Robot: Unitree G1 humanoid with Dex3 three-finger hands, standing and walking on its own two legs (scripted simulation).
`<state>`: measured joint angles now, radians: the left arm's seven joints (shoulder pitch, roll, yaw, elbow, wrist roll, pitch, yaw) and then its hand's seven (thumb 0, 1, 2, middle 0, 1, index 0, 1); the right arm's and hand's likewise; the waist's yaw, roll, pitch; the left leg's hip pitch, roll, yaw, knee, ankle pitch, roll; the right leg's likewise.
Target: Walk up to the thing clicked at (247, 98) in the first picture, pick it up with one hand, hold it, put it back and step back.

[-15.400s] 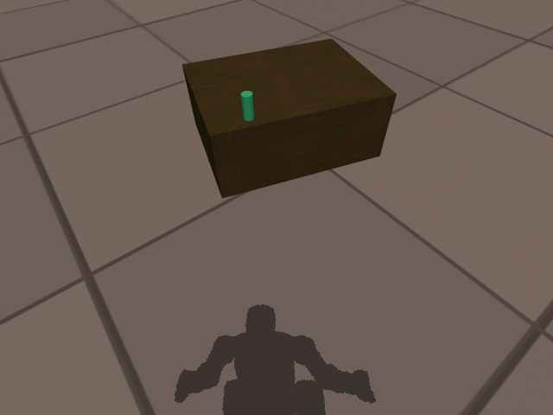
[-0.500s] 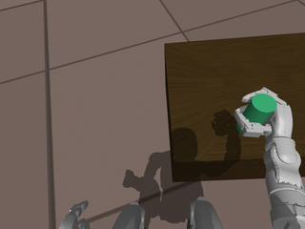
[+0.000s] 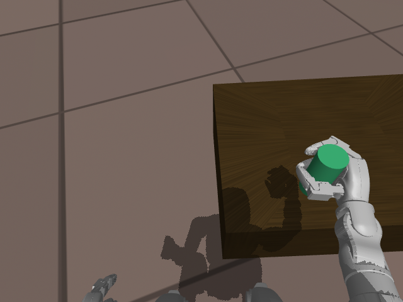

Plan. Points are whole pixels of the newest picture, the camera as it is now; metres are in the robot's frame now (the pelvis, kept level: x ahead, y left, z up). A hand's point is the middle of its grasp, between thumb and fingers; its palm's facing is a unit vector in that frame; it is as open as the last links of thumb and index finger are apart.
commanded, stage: lift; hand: right
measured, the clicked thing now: (321, 172) +0.36 -0.19 +0.05
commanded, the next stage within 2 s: hold in 0.30 s
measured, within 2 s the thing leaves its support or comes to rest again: neither
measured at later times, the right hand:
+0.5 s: hand (316, 171) +0.35 -0.17 +0.07, palm faces +0.10 +1.00 +0.01, open 6.9 cm
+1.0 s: hand (318, 171) +0.34 -0.17 +0.08, palm faces +0.11 +0.99 +0.01, open 6.9 cm
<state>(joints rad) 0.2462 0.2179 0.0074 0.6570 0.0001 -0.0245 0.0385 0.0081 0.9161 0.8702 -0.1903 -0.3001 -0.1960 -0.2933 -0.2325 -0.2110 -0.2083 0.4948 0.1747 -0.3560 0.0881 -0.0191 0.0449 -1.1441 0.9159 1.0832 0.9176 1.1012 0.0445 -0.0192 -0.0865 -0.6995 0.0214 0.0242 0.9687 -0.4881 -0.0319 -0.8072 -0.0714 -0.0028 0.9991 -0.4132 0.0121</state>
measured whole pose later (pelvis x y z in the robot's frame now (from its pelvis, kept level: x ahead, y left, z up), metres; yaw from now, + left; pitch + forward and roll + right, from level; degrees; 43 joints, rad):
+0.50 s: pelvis +0.01 +0.00 +0.02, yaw +0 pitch +9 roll +1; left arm 0.23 0.22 0.01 0.66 0.00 -0.02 0.04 0.01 0.92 0.87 -0.19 -0.30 -0.20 -0.30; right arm -0.17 -0.19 -0.17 0.44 0.18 -0.35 0.07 -0.02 0.05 -1.14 0.92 1.08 0.92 1.10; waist 0.03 -0.01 -0.07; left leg -0.58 0.03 0.02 0.87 -0.46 -0.03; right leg -0.68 -0.07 -0.02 0.90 -0.38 0.01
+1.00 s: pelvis +0.01 +0.00 +0.02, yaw +0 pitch +7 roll +1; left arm 0.23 0.21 0.00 0.66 -0.01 -0.01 0.04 0.01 0.91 0.89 -0.20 -0.31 -0.20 -0.31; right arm -0.13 -0.17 -0.14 0.39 0.17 -0.32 0.04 -0.02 0.05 -1.15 0.91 1.08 0.92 1.11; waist 0.02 -0.01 -0.06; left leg -0.50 0.03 0.02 0.82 -0.44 -0.03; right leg -0.60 -0.06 -0.02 0.84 -0.37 0.01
